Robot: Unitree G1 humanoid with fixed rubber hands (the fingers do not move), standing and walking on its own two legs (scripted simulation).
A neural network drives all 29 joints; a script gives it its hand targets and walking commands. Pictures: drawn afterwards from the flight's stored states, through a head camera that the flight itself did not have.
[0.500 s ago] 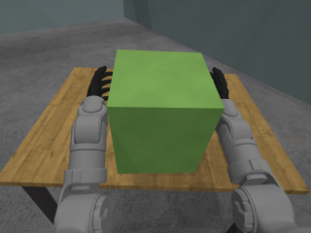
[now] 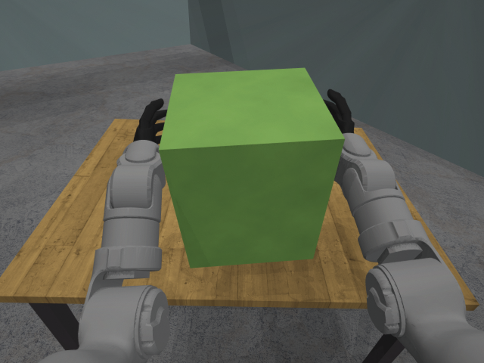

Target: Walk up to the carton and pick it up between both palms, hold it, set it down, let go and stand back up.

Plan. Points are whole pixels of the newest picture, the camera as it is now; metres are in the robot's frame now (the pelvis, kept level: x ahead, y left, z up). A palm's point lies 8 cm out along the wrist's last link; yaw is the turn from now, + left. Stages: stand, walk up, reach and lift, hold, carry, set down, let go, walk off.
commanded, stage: reach and lift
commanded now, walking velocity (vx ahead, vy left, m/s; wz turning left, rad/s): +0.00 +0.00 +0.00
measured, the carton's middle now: (246, 169) +0.37 -0.02 +0.18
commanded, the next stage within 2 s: hold in 0.66 s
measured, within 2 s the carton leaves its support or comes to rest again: neither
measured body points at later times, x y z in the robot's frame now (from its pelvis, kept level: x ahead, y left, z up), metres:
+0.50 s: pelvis +0.00 +0.01 +0.00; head -0.07 +0.02 +0.44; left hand +0.39 +0.14 +0.25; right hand +0.40 -0.16 +0.27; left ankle +0.02 +0.11 -0.75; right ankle +0.01 -0.12 -0.75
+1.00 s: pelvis +0.00 +0.00 +0.00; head -0.08 +0.01 +0.44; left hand +0.38 +0.15 +0.27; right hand +0.39 -0.16 +0.30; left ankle +0.02 +0.11 -0.75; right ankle +0.01 -0.12 -0.75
